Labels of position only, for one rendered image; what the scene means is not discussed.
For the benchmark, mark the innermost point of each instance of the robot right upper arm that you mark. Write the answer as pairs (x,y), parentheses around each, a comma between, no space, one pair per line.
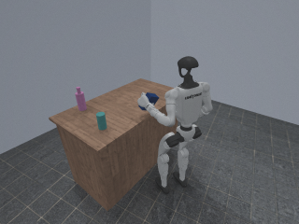
(207,107)

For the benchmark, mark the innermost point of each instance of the left robot foot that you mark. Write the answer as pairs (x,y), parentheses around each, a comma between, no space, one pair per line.
(158,181)

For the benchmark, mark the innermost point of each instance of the sponge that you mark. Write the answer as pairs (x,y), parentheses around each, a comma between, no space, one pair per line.
(153,98)

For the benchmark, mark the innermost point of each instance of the robot left hand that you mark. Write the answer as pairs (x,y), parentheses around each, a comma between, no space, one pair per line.
(143,100)

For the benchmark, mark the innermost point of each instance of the robot right forearm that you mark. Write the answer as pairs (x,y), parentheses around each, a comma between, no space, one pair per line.
(203,113)

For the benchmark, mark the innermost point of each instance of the robot left forearm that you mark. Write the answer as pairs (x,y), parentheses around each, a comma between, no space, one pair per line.
(161,117)

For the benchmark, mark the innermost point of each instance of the robot left upper arm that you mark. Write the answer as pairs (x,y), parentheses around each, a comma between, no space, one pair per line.
(170,105)

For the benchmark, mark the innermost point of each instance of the table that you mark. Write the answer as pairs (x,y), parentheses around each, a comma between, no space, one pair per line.
(108,163)

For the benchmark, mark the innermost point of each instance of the right robot shin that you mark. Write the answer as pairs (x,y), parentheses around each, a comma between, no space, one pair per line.
(183,165)

